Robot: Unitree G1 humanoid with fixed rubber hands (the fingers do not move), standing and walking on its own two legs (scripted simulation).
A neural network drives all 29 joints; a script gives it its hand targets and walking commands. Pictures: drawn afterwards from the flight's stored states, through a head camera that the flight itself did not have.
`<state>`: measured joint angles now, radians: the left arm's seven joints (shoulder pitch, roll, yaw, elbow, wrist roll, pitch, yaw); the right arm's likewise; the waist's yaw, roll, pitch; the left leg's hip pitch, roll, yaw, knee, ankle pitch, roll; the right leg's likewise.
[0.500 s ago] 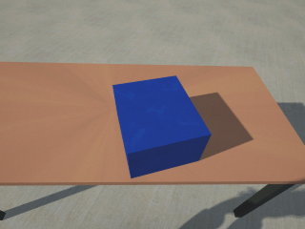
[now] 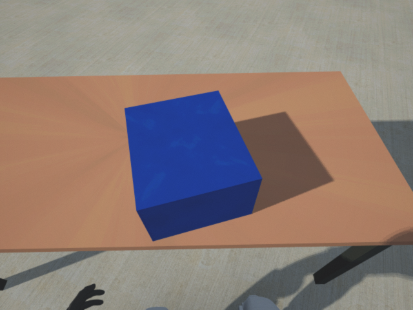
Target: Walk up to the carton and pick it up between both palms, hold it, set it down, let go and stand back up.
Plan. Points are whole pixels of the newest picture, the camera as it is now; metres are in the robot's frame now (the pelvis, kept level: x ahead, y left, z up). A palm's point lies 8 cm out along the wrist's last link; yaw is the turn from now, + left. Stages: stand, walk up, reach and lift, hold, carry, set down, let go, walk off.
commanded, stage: walk up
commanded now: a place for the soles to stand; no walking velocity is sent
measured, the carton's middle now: (187, 160) +0.45 +0.06 -0.03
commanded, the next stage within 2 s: none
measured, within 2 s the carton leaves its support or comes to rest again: neither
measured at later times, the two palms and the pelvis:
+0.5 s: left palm out of the picture +0.03 +0.29 -0.10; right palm out of the picture +0.07 -0.25 -0.10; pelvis +0.00 +0.01 +0.01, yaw +3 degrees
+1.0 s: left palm out of the picture +0.05 +0.29 -0.08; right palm out of the picture +0.06 -0.23 -0.09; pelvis -0.02 +0.02 +0.02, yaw +1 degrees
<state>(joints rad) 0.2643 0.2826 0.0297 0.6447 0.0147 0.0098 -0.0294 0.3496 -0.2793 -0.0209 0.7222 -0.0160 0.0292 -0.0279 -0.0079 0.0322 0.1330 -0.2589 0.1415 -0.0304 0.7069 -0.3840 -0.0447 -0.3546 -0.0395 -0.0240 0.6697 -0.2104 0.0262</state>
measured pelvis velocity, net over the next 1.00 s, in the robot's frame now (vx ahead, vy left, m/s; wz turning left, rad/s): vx -0.02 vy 0.02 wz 0.02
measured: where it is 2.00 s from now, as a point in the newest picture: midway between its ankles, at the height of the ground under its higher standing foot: outside the picture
